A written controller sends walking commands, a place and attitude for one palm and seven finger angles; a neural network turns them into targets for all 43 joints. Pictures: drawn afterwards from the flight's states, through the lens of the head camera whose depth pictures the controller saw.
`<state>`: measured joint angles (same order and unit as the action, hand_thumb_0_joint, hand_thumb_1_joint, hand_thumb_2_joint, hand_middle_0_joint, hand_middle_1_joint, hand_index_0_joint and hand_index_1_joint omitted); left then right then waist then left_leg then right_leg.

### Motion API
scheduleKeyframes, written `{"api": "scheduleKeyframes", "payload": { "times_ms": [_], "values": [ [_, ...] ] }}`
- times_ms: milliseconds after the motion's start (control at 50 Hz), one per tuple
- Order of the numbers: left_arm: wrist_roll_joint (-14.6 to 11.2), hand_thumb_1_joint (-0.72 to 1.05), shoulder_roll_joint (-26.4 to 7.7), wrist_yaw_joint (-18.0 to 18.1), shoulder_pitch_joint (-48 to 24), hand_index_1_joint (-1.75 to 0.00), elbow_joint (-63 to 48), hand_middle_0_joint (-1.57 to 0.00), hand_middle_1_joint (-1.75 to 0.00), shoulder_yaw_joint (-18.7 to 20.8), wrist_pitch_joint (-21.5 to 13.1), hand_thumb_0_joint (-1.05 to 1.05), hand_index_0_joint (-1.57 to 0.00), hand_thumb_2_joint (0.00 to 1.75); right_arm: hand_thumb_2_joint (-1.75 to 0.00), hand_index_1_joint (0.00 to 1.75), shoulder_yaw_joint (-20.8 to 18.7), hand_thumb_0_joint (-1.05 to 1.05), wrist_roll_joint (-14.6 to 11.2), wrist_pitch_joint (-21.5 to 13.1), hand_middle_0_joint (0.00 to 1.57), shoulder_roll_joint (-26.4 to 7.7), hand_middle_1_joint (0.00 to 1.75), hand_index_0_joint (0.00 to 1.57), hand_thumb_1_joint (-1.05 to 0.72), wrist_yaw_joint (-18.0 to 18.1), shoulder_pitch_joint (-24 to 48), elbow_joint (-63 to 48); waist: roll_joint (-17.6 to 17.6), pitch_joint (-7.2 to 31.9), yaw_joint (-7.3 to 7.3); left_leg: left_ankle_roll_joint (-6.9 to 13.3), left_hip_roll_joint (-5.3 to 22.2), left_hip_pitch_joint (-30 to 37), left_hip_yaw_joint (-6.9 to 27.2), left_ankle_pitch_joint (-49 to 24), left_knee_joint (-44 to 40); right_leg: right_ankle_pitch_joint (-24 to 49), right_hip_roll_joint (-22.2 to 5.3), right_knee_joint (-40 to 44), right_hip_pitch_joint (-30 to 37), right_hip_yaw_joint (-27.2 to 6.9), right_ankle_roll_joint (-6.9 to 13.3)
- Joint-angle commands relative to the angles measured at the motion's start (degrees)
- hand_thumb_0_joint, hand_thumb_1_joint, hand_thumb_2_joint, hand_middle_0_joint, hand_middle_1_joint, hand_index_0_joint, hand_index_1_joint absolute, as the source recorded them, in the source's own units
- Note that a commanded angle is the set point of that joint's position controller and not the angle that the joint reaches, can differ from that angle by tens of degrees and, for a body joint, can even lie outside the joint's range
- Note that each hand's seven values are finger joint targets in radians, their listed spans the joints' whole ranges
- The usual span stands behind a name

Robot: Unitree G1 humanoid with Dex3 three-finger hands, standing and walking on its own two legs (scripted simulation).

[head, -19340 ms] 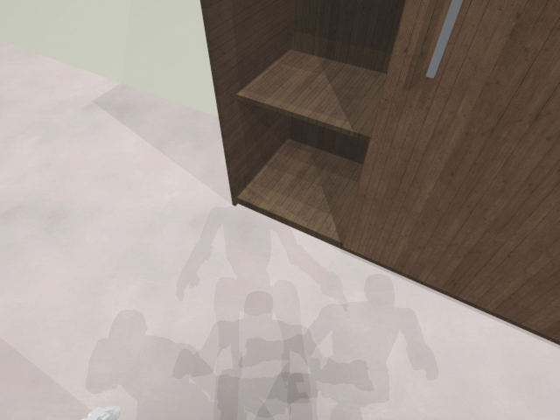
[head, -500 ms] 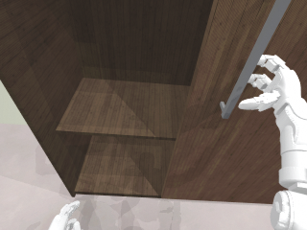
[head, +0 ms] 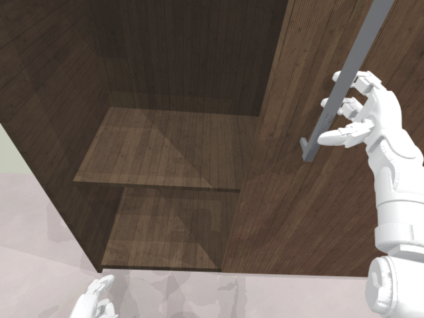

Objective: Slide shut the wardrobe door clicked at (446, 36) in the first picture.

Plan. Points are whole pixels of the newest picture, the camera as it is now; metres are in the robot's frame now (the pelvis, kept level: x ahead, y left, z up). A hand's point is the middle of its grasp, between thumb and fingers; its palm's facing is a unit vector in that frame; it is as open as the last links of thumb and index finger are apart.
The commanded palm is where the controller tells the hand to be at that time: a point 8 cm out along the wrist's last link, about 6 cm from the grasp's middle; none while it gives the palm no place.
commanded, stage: slide the fingers in behind the handle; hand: right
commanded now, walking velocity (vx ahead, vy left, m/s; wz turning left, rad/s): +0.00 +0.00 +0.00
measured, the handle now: (335, 86) +0.46 -0.17 +0.26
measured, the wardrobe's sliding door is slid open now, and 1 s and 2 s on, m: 0.55 0.55 0.55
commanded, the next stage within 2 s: grip the handle and tug to test in 0.92 s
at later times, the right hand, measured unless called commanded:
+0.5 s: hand (337, 112) +0.42 -0.17 +0.23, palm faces +0.02 +1.00 -0.04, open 14.0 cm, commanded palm +0.40 -0.20 +0.23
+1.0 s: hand (327, 111) +0.42 -0.15 +0.23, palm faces +0.00 +1.00 -0.04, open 14.0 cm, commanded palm +0.40 -0.19 +0.23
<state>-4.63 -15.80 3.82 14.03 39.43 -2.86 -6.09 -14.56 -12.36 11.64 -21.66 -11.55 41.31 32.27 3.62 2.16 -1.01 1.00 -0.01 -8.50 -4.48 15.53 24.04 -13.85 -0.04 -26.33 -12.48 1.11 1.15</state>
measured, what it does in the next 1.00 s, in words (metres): stands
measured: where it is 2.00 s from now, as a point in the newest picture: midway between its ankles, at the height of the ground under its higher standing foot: outside the picture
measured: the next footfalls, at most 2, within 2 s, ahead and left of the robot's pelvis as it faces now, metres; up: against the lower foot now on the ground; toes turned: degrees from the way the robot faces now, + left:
none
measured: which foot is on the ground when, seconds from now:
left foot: down 0.00-1.00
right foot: down 0.00-1.00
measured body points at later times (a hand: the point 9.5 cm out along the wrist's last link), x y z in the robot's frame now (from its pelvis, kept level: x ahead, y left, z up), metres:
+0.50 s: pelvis +0.00 -0.01 +0.00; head -0.01 +0.01 +0.45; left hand +0.15 +0.22 -0.11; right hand +0.41 -0.22 +0.24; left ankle -0.03 +0.11 -0.74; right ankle +0.00 -0.11 -0.74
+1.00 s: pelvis -0.01 +0.00 +0.00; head -0.02 +0.02 +0.45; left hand +0.13 +0.23 -0.11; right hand +0.41 -0.21 +0.24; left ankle -0.03 +0.11 -0.74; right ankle +0.00 -0.11 -0.74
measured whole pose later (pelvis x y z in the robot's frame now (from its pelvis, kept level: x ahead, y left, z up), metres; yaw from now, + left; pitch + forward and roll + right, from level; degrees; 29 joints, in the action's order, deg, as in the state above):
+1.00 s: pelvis -0.01 +0.00 +0.00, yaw -1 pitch -1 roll +0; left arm -4.2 -14.8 3.4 13.7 41.7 -3.1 -7.8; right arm -9.7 -11.3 11.1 -17.5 -5.8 45.0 33.6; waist 3.3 1.1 0.0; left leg 0.8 0.5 -8.4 -5.0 15.0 24.0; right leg -12.9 0.6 -25.9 -12.4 0.5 1.4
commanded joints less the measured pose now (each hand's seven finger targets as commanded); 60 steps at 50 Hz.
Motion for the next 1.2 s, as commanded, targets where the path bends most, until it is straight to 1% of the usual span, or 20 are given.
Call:
{"api": "scheduleKeyframes", "payload": {
  "times_ms": [0,80,180,260,340,380,500,540,580,640,700,760,800,840,900,960,1000,1080,1120,1180],
  "values": [
    [-0.1,0.90,-6.8,0.5,-5.5,-0.30,-8.2,-0.20,-0.30,2.7,-3.5,0.00,-0.20,0.90,-0.30,1.20,-1.8,0.00,-0.8,-3.6,0.30,-10.7,1.20,0.30,0.50,-0.2,28.4,-13.9,-3.5,15.7,-1.15,0.4,-0.3,-1.3,2.1,-19.6,-2.3,15.6,0.4,1.4,11.2,-3.0,1.9],
    [-0.3,0.90,-6.5,0.5,-6.0,-0.30,-8.0,-0.20,-0.30,2.6,-3.4,0.00,-0.20,0.90,-0.30,1.20,1.2,0.00,-0.8,-3.3,0.30,-7.5,1.20,0.30,0.50,0.3,30.5,-14.8,-0.8,14.0,-1.78,0.5,-0.4,-3.4,2.0,-17.0,-2.6,14.0,0.4,1.6,11.7,-3.2,1.7],
    [-0.1,0.90,-6.6,0.6,-5.5,-0.30,-7.0,-0.20,-0.30,2.6,-3.6,0.00,-0.20,0.90,-0.30,1.20,2.1,0.00,-0.7,-2.7,0.30,-6.1,1.20,0.30,0.50,1.5,32.2,-13.4,-2.9,14.4,-2.24,0.5,-0.5,-4.1,1.8,-15.7,-2.8,13.3,0.2,1.7,12.1,-3.7,1.6],
    [-0.1,0.90,-6.2,0.4,-5.6,-0.30,-6.8,-0.20,-0.30,2.6,-3.8,0.00,-0.20,0.90,-0.30,1.20,4.2,0.00,-0.5,-2.8,0.30,-3.1,1.20,0.30,0.50,2.0,32.6,-13.5,-1.9,14.3,-2.29,0.7,-0.6,-5.1,1.7,-15.2,-2.6,13.9,0.0,1.6,13.2,-4.2,1.4],
    [0.1,0.90,-6.4,0.5,-5.2,-0.30,-5.6,-0.20,-0.30,2.6,-3.9,0.00,-0.20,0.90,-0.30,1.20,4.2,0.00,-0.6,-3.1,0.30,-3.2,1.20,0.30,0.50,2.7,34.1,-12.3,-2.9,14.2,-2.25,0.9,-0.4,-4.9,1.6,-14.3,-2.7,13.4,0.0,1.6,12.8,-4.4,1.4],
    [0.0,0.90,-5.9,0.4,-5.8,-0.30,-6.0,-0.20,-0.30,2.4,-4.2,0.00,-0.20,0.90,-0.30,1.20,6.7,0.00,-0.5,-3.2,0.30,-0.2,1.20,0.30,0.50,2.7,35.5,-12.8,-1.0,14.4,-2.66,0.8,-0.4,-6.0,1.5,-14.2,-2.3,13.6,0.0,1.6,14.0,-4.6,1.2],
    [0.2,0.90,-5.7,-0.1,-6.2,-0.30,-5.9,-0.20,-0.30,2.3,-4.7,0.00,-0.20,0.90,-0.30,1.20,7.3,0.00,-0.7,-3.9,0.30,1.2,1.20,0.30,0.50,3.3,35.2,-15.2,-1.8,16.0,-2.25,1.0,-0.6,-5.5,1.2,-14.9,-1.9,15.6,-0.2,1.8,15.8,-5.6,0.7],
    [0.3,0.90,-5.7,0.1,-6.1,-0.30,-5.0,-0.20,-0.30,2.2,-4.4,0.00,-0.20,0.90,-0.30,1.20,6.3,0.00,-0.7,-3.8,0.30,0.0,1.20,0.30,0.50,3.9,34.9,-12.9,-2.7,13.1,-2.01,1.1,-0.6,-5.8,1.1,-12.8,-2.4,13.2,-0.3,2.3,13.6,-5.5,0.7],
    [0.6,0.90,-5.8,0.0,-5.9,-0.30,-5.3,-0.20,-0.30,2.2,-4.5,0.00,-0.20,0.90,-0.30,1.20,2.8,0.00,-0.3,-3.7,0.30,-3.0,1.20,0.30,0.50,5.3,35.3,-12.5,-2.8,13.9,-1.27,1.0,-0.6,-5.2,1.3,-12.2,-2.4,12.3,-0.1,2.9,12.9,-5.5,0.6],
    [0.6,0.90,-5.6,0.1,-5.9,-0.30,-5.5,-0.20,-0.30,2.1,-4.1,0.00,-0.20,0.90,-0.30,1.20,4.5,0.00,0.4,-4.0,0.30,-1.9,1.20,0.30,0.50,5.5,34.5,-12.4,-4.7,13.3,-1.40,0.8,-0.6,-3.9,1.3,-12.6,-2.7,12.5,-0.1,2.9,11.7,-4.9,1.0],
    [0.4,0.90,-5.4,0.0,-6.1,-0.30,-5.9,-0.20,-0.30,2.2,-4.5,0.00,-0.20,0.90,-0.30,1.20,5.7,0.00,0.6,-4.4,0.30,-0.6,1.20,0.30,0.50,5.3,36.1,-13.1,-2.1,13.9,-1.86,0.9,-0.6,-5.1,1.5,-12.2,-2.8,12.1,-0.2,3.0,13.6,-5.1,0.8],
    [0.4,0.90,-5.6,0.0,-5.9,-0.30,-5.9,-0.20,-0.30,2.3,-4.6,0.00,-0.20,0.90,-0.30,1.20,4.2,0.00,0.1,-4.3,0.30,-1.9,1.20,0.30,0.50,5.1,35.1,-13.4,-3.3,15.5,-1.56,0.8,-0.7,-3.8,1.6,-13.4,-3.0,13.1,-0.1,2.8,13.8,-4.9,0.9],
    [0.3,0.90,-5.4,0.1,-6.4,-0.30,-6.0,-0.20,-0.30,2.1,-4.8,0.00,-0.20,0.90,-0.30,1.20,5.9,0.00,-0.2,-4.1,0.30,0.1,1.20,0.30,0.50,4.6,35.6,-13.1,-3.4,14.5,-2.03,0.7,-0.8,-4.5,1.6,-13.6,-3.0,12.8,0.0,2.7,13.7,-4.5,1.1],
    [0.4,0.90,-5.8,0.2,-5.8,-0.30,-5.2,-0.20,-0.30,2.2,-4.6,0.00,-0.20,0.90,-0.30,1.20,3.8,0.00,-0.2,-4.1,0.30,-3.0,1.20,0.30,0.50,4.7,34.8,-11.1,-4.5,12.8,-1.62,0.7,-0.6,-3.8,1.7,-12.3,-3.6,11.0,0.1,2.9,11.4,-4.3,1.2],
    [0.1,0.90,-5.6,0.3,-5.9,-0.30,-5.6,-0.20,-0.30,2.2,-5.0,0.00,-0.20,0.90,-0.30,1.20,5.3,0.00,0.1,-4.4,0.30,-1.6,1.20,0.30,0.50,4.4,36.4,-11.5,-3.3,13.4,-2.22,0.6,-0.7,-4.7,1.9,-12.0,-3.5,10.6,0.1,2.9,12.3,-4.2,1.4],
    [0.2,0.90,-5.7,0.1,-5.5,-0.30,-5.6,-0.20,-0.30,2.3,-5.1,0.00,-0.20,0.90,-0.30,1.20,4.1,0.00,0.2,-4.7,0.30,-3.0,1.20,0.30,0.50,4.5,36.2,-12.4,-1.8,14.6,-1.89,0.7,-0.6,-3.8,2.0,-13.1,-3.5,11.5,0.3,2.6,12.3,-4.1,1.3],
    [0.2,0.90,-5.7,0.0,-5.7,-0.30,-5.9,-0.20,-0.30,2.3,-5.3,0.00,-0.20,0.90,-0.30,1.20,4.2,0.00,-0.2,-4.8,0.30,-2.5,1.20,0.30,0.50,4.0,35.1,-12.6,-3.5,15.3,-1.83,0.5,-0.6,-3.1,1.9,-14.5,-3.2,12.6,0.4,2.4,12.7,-4.0,1.5],
    [0.1,0.90,-5.9,0.0,-6.0,-0.30,-6.2,-0.20,-0.30,2.5,-5.2,0.00,-0.20,0.90,-0.38,1.23,2.9,0.00,-0.3,-4.9,0.32,-4.2,1.23,0.32,0.31,3.7,33.6,-13.5,-3.6,15.2,-1.46,0.5,-0.6,-2.5,2.0,-14.9,-3.2,12.5,0.4,2.4,12.0,-3.8,1.5],
    [-0.1,0.90,-5.6,0.0,-6.4,-0.30,-6.5,-0.20,-0.30,2.4,-5.3,0.00,-0.20,0.90,-0.42,1.24,4.8,0.00,-0.4,-4.8,0.33,-2.1,1.24,0.33,0.22,3.4,34.2,-14.5,-2.2,14.8,-1.79,0.5,-0.6,-3.1,2.0,-15.3,-3.1,12.9,0.5,2.2,12.6,-3.7,1.5],
    [0.0,0.90,-6.0,0.0,-6.1,-0.30,-6.2,-0.20,-0.30,2.4,-4.9,0.00,-0.20,0.90,-0.48,1.26,1.7,0.00,-0.2,-4.2,0.35,-5.3,1.26,0.35,0.08,4.1,32.2,-13.0,-3.8,14.5,-1.07,0.5,-0.6,-2.3,2.0,-15.1,-3.1,12.6,0.4,2.4,11.2,-3.6,1.6]
  ]
}}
